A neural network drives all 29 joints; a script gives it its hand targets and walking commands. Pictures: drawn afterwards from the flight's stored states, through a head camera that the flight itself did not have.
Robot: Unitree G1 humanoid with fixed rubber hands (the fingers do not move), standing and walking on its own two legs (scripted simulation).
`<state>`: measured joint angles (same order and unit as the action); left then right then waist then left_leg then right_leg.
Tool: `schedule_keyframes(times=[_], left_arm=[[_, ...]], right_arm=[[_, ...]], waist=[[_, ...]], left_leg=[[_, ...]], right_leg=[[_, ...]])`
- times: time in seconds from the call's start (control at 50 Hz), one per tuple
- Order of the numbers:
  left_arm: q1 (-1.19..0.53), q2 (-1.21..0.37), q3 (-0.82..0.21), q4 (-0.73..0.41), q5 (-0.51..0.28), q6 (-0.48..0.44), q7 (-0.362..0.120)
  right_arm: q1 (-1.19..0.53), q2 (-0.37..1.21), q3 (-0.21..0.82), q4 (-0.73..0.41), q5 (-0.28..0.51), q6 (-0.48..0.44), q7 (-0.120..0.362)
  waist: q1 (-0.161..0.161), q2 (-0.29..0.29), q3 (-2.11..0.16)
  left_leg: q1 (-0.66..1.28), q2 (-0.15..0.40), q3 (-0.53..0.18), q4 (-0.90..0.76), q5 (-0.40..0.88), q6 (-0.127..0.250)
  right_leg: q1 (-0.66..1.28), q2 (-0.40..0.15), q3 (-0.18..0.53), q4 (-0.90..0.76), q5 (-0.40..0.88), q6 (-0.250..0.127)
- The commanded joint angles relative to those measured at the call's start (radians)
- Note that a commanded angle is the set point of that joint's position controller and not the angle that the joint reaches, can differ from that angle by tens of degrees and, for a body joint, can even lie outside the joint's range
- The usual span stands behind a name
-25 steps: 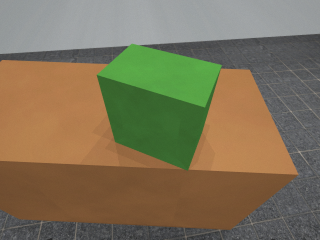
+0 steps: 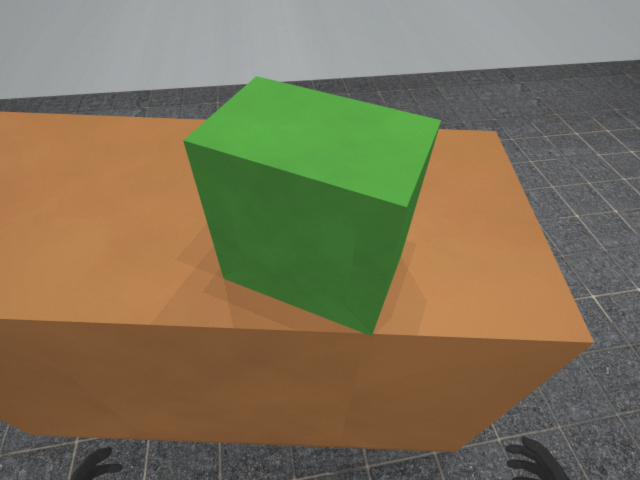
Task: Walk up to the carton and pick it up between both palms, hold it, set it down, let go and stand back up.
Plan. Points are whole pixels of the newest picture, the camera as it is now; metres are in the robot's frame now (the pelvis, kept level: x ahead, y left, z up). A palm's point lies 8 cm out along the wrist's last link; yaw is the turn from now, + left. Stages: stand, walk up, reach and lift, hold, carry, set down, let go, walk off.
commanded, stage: reach and lift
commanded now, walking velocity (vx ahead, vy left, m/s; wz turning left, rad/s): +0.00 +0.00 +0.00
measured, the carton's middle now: (316, 211) +0.46 +0.01 +0.08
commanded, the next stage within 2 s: none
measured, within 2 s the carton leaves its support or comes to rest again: neither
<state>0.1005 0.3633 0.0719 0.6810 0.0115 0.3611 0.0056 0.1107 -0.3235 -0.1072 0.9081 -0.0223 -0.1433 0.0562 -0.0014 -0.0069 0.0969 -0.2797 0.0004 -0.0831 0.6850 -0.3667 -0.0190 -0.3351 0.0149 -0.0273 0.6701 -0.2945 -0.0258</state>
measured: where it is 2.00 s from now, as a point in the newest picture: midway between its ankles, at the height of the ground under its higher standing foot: outside the picture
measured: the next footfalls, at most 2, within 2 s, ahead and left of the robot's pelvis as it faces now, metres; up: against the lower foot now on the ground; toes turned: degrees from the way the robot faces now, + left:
none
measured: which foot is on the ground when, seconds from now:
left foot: down 0.00-1.00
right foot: down 0.00-1.00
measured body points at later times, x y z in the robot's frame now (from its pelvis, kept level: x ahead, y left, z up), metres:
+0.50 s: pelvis -0.01 +0.02 +0.02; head -0.03 +0.06 +0.46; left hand +0.17 +0.30 -0.06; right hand +0.13 -0.24 -0.04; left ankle +0.01 +0.14 -0.72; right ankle +0.04 -0.10 -0.72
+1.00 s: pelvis +0.01 +0.01 +0.02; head -0.02 +0.04 +0.47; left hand +0.21 +0.29 -0.01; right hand +0.16 -0.21 +0.01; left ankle +0.01 +0.14 -0.72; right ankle +0.04 -0.10 -0.72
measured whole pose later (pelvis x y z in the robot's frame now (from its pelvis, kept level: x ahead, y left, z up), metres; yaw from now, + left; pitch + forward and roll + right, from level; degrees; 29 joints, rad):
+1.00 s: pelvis +0.01 +0.01 +0.02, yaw -1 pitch -9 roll -1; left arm 0.22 0.45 0.07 0.23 -0.19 0.28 -0.13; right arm 0.42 -0.08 -0.02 0.02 0.04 0.23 -0.22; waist 0.00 -0.04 0.10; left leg -0.04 0.01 -0.06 0.48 -0.29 -0.01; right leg -0.08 0.02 -0.01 0.44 -0.20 -0.01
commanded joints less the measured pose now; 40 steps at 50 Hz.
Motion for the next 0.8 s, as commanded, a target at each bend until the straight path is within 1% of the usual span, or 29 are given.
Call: schedule_keyframes(times=[0.0,0.02,0.06,0.08,0.1,0.12,0.16,0.18,0.2,0.22,0.24,0.28,0.34,0.36,0.38,0.4,0.42,0.46,0.52,0.54,0.56,0.6,0.62,0.64,0.68,0.7,0.72,0.74,0.78], left_arm=[[-0.132,0.196,0.082,-0.341,0.017,-0.013,0.008],[-0.108,0.203,0.095,-0.365,0.009,-0.02,0.002],[-0.052,0.215,0.108,-0.333,0.014,-0.027,-0.012],[-0.037,0.219,0.114,-0.344,0.017,-0.025,-0.017],[-0.02,0.23,0.136,-0.339,0.024,-0.03,-0.027],[-0.01,0.231,0.132,-0.329,0.026,-0.036,-0.033],[-0.035,0.235,0.127,-0.357,0.02,-0.046,-0.038],[-0.041,0.246,0.14,-0.388,0.024,-0.049,-0.035],[-0.04,0.244,0.142,-0.395,0.017,-0.047,-0.037],[-0.039,0.23,0.133,-0.408,0.02,-0.048,-0.035],[-0.034,0.225,0.126,-0.417,0.016,-0.045,-0.038],[-0.038,0.213,0.116,-0.472,0.014,-0.042,-0.03],[-0.028,0.19,0.09,-0.515,0.012,-0.029,-0.022],[-0.012,0.172,0.075,-0.534,0.009,-0.028,-0.023],[-0.019,0.178,0.083,-0.543,0.018,-0.027,-0.025],[-0.012,0.181,0.07,-0.544,0.021,-0.027,-0.026],[-0.005,0.174,0.074,-0.55,0.029,-0.034,-0.027],[0.009,0.174,0.077,-0.581,0.027,-0.054,-0.035],[0.011,0.195,0.067,-0.603,-0.007,-0.083,-0.058],[0.01,0.197,0.07,-0.616,-0.025,-0.094,-0.064],[0.0,0.213,0.074,-0.626,-0.032,-0.108,-0.069],[-0.007,0.239,0.078,-0.621,-0.074,-0.125,-0.087],[-0.013,0.253,0.081,-0.623,-0.076,-0.126,-0.094],[-0.034,0.272,0.09,-0.633,-0.113,-0.136,-0.101],[-0.046,0.294,0.094,-0.665,-0.148,-0.144,-0.111],[-0.039,0.325,0.117,-0.658,-0.17,-0.141,-0.118],[-0.04,0.339,0.13,-0.658,-0.172,-0.14,-0.132],[-0.049,0.353,0.134,-0.672,-0.192,-0.131,-0.139],[-0.05,0.374,0.153,-0.658,-0.204,-0.122,-0.15]], right_arm=[[-0.042,-0.155,-0.064,-0.157,-0.01,-0.074,-0.051],[-0.017,-0.129,-0.052,-0.193,0.008,-0.077,-0.066],[0.013,-0.101,-0.027,-0.228,0.041,-0.077,-0.085],[0.02,-0.105,-0.023,-0.243,0.046,-0.074,-0.094],[0.037,-0.078,0.006,-0.282,0.057,-0.071,-0.1],[0.055,-0.075,0.012,-0.31,0.047,-0.068,-0.109],[0.043,-0.044,0.019,-0.333,0.057,-0.069,-0.12],[0.053,-0.037,0.019,-0.337,0.057,-0.065,-0.123],[0.06,-0.034,0.021,-0.36,0.064,-0.055,-0.127],[0.069,-0.023,0.026,-0.351,0.064,-0.047,-0.128],[0.086,-0.008,0.028,-0.368,0.067,-0.037,-0.132],[0.104,-0.005,0.02,-0.398,0.076,-0.02,-0.13],[0.104,-0.017,0.008,-0.438,0.091,0.001,-0.122],[0.108,-0.016,0.011,-0.466,0.094,0.01,-0.124],[0.122,-0.022,0.002,-0.498,0.088,0.02,-0.126],[0.128,-0.038,-0.008,-0.52,0.094,0.033,-0.126],[0.133,-0.05,-0.013,-0.546,0.089,0.039,-0.126],[0.145,-0.041,-0.004,-0.623,0.092,0.049,-0.13],[0.175,0.011,0.002,-0.743,0.093,0.075,-0.15],[0.173,0.03,0.013,-0.803,0.093,0.086,-0.155],[0.194,0.045,0.017,-0.833,0.085,0.103,-0.163],[0.206,0.078,0.016,-0.915,0.088,0.133,-0.183],[0.216,0.097,0.022,-0.955,0.088,0.152,-0.192],[0.202,0.119,0.029,-1.015,0.091,0.163,-0.202],[0.219,0.161,0.047,-1.079,0.097,0.208,-0.223],[0.224,0.171,0.05,-1.125,0.101,0.224,-0.233],[0.246,0.201,0.069,-1.146,0.113,0.245,-0.254],[0.267,0.218,0.095,-1.174,0.138,0.264,-0.265],[0.265,0.211,0.099,-1.185,0.133,0.297,-0.279]], waist=[[-0.014,-0.066,-0.178],[-0.009,-0.077,-0.199],[0.008,-0.065,-0.18],[0.006,-0.072,-0.19],[0.026,-0.077,-0.18],[0.031,-0.1,-0.171],[0.03,-0.08,-0.161],[0.031,-0.066,-0.142],[0.017,-0.06,-0.136],[0.022,-0.028,-0.121],[0.02,-0.022,-0.101],[0.005,0.059,-0.116],[0.004,0.139,-0.062],[0.006,0.137,-0.053],[0.01,0.165,-0.02],[-0.001,0.182,-0.001],[0.002,0.228,-0.003],[0.02,0.228,-0.013],[0.024,0.161,-0.011],[0.031,0.121,-0.003],[0.037,0.12,-0.007],[0.035,0.041,-0.013],[0.038,0.038,0.0],[0.042,-0.009,-0.026],[0.052,-0.037,-0.028],[0.058,-0.097,-0.028],[0.046,-0.154,-0.018],[0.039,-0.173,0.0],[0.039,-0.15,0.005]], left_leg=[[-0.029,0.017,0.147,-0.13,0.132,0.021],[-0.039,0.001,0.16,-0.147,0.146,0.025],[-0.042,-0.012,0.157,-0.179,0.18,0.025],[-0.039,-0.021,0.164,-0.18,0.199,0.016],[-0.056,-0.03,0.173,-0.2,0.197,0.019],[-0.05,-0.04,0.176,-0.212,0.208,0.023],[-0.031,-0.037,0.168,-0.239,0.218,0.019],[-0.027,-0.035,0.167,-0.25,0.223,0.017],[-0.002,-0.034,0.166,-0.271,0.213,0.021],[0.012,-0.032,0.173,-0.287,0.219,0.02],[0.033,-0.027,0.179,-0.306,0.214,0.017],[0.078,-0.024,0.182,-0.333,0.212,0.014],[0.05,-0.004,0.176,-0.372,0.168,0.008],[0.012,0.012,0.174,-0.403,0.101,0.016],[-0.069,0.026,0.172,-0.438,0.026,0.028],[-0.153,0.052,0.161,-0.483,-0.039,0.045],[-0.244,0.073,0.155,-0.513,-0.077,0.055],[-0.338,0.09,0.16,-0.542,-0.107,0.078],[-0.332,0.075,0.181,-0.516,-0.111,0.087],[-0.325,0.065,0.182,-0.51,-0.129,0.1],[-0.326,0.065,0.187,-0.506,-0.128,0.104],[-0.262,0.045,0.196,-0.469,-0.097,0.11],[-0.25,0.05,0.19,-0.472,-0.122,0.111],[-0.21,0.036,0.198,-0.441,-0.1,0.111],[-0.146,0.018,0.21,-0.406,-0.07,0.108],[-0.069,-0.008,0.217,-0.367,-0.011,0.101],[0.024,-0.032,0.223,-0.313,0.031,0.09],[0.095,-0.044,0.21,-0.279,0.075,0.073],[0.132,-0.03,0.19,-0.287,0.08,0.064]], right_leg=[[0.271,-0.027,0.016,-0.12,0.293,0.016],[0.333,-0.035,0.03,-0.137,0.356,0.034],[0.404,-0.043,0.05,-0.164,0.455,0.048],[0.427,-0.041,0.056,-0.167,0.499,0.052],[0.468,-0.06,0.08,-0.188,0.529,0.065],[0.471,-0.065,0.081,-0.181,0.587,0.081],[0.475,-0.068,0.087,-0.2,0.594,0.085],[0.468,-0.069,0.086,-0.212,0.582,0.086],[0.458,-0.056,0.076,-0.233,0.519,0.079],[0.465,-0.052,0.07,-0.245,0.491,0.071],[0.45,-0.056,0.069,-0.271,0.449,0.07],[0.428,-0.034,0.05,-0.294,0.318,0.046],[0.43,-0.019,0.04,-0.312,0.182,0.02],[0.471,-0.003,0.032,-0.304,0.162,0.019],[0.516,0.003,0.024,-0.278,0.149,0.028],[0.588,0.031,0.006,-0.245,0.167,0.033],[0.677,0.047,0.002,-0.207,0.199,0.044],[0.779,0.063,0.003,-0.177,0.232,0.051],[0.745,0.06,0.007,-0.184,0.207,0.055],[0.721,0.051,0.024,-0.198,0.151,0.056],[0.715,0.05,0.029,-0.197,0.128,0.053],[0.637,0.028,0.056,-0.239,0.053,0.054],[0.623,0.026,0.061,-0.253,0.012,0.059],[0.57,0.001,0.089,-0.288,-0.052,0.055],[0.486,-0.035,0.118,-0.334,-0.135,0.057],[0.402,-0.063,0.144,-0.374,-0.183,0.054],[0.299,-0.102,0.17,-0.428,-0.252,0.034],[0.208,-0.143,0.201,-0.474,-0.282,0.029],[0.18,-0.139,0.197,-0.475,-0.267,0.033]])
